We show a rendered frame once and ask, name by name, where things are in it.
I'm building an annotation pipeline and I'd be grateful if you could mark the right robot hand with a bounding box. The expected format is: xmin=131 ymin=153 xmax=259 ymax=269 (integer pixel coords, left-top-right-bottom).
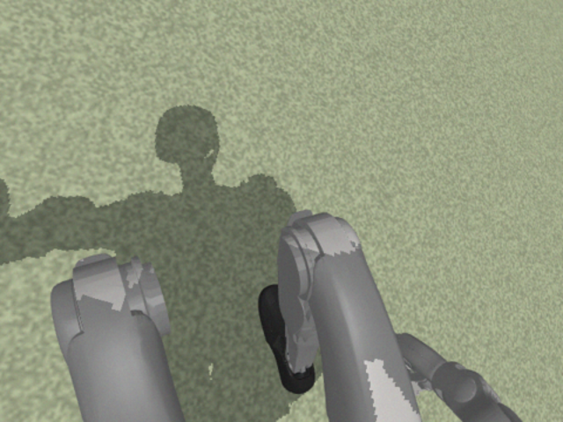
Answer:
xmin=395 ymin=332 xmax=448 ymax=396

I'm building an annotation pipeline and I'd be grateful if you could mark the right robot arm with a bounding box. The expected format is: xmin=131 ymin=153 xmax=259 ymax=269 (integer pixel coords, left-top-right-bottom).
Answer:
xmin=431 ymin=361 xmax=522 ymax=422

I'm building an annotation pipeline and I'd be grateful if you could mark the right robot foot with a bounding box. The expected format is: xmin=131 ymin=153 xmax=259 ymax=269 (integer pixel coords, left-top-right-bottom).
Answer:
xmin=258 ymin=284 xmax=315 ymax=394

